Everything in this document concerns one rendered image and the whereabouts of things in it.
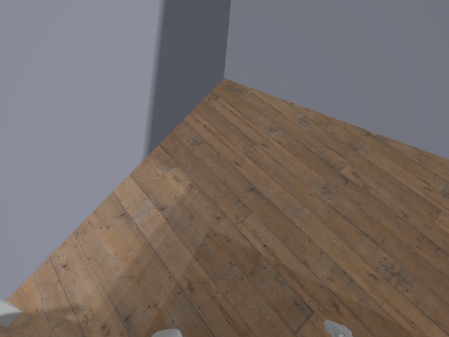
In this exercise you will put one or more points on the right robot hand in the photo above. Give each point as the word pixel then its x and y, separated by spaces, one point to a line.
pixel 337 330

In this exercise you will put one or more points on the panel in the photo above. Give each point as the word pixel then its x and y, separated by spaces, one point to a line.
pixel 8 313

